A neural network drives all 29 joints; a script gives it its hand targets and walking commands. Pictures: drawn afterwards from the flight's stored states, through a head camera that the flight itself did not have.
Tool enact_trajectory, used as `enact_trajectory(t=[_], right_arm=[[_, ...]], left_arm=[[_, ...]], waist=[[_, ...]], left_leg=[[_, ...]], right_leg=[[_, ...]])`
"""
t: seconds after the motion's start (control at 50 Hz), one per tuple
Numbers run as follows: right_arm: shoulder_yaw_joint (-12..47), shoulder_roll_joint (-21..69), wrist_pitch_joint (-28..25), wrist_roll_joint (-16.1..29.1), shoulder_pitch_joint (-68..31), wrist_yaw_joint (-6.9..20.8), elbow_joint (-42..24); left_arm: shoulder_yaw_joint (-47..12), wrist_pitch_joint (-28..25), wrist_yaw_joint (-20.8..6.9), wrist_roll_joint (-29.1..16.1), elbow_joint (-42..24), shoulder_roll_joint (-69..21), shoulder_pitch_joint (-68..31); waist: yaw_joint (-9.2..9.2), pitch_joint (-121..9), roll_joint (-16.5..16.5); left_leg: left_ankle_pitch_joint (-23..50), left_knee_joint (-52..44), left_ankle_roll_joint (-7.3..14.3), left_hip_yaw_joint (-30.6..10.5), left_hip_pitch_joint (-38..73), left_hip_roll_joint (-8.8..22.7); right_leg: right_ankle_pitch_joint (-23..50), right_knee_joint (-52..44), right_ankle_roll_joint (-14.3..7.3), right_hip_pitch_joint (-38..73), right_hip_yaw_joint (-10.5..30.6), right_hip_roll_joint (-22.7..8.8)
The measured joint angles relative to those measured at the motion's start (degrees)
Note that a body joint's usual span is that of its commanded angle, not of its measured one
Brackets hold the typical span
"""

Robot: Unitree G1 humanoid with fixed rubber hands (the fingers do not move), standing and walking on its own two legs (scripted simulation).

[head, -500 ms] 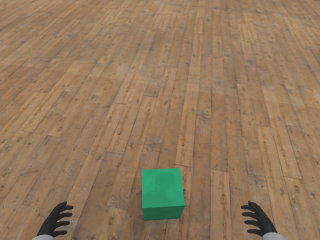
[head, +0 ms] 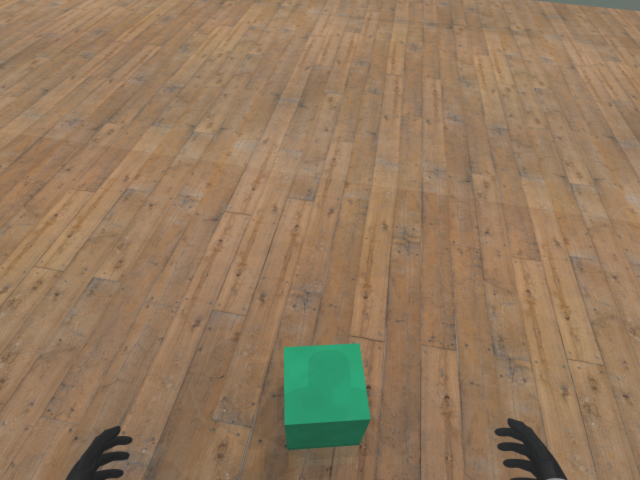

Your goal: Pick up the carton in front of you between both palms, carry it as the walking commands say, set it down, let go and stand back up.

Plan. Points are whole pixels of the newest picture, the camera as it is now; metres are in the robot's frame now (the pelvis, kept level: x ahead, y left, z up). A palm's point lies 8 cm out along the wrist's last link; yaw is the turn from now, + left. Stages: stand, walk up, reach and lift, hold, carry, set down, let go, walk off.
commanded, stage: stand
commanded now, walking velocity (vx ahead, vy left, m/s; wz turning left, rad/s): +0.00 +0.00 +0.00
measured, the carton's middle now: (322, 397) +0.43 -0.04 -0.65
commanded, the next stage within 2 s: none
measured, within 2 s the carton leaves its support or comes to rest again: neither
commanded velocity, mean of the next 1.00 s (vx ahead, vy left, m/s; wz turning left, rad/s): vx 0.00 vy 0.00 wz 0.00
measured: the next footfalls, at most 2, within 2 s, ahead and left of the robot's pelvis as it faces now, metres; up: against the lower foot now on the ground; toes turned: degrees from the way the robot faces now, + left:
none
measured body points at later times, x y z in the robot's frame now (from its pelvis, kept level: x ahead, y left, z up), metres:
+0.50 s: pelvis -0.02 +0.00 +0.01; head -0.03 +0.00 +0.46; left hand +0.10 +0.31 -0.10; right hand +0.09 -0.30 -0.10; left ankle -0.05 +0.11 -0.74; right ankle -0.03 -0.11 -0.74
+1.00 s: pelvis -0.03 +0.00 +0.01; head -0.03 +0.00 +0.46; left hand +0.07 +0.31 -0.11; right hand +0.08 -0.31 -0.10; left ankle -0.05 +0.11 -0.74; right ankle -0.03 -0.11 -0.74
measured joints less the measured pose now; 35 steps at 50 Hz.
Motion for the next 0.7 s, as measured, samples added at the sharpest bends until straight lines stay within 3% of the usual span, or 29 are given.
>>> enact_trajectory(t=[0.7], right_arm=[[1.2,-2.0,-1.1,0.5,-1.3,0.5,10.3]], left_arm=[[-1.0,-0.6,-0.7,-0.7,9.4,1.7,-1.1]], waist=[[0.16,1.0,0.0]], left_leg=[[5.2,-5.5,0.0,0.0,2.2,-0.1]], right_leg=[[5.1,-5.5,0.3,2.2,0.2,-0.5]])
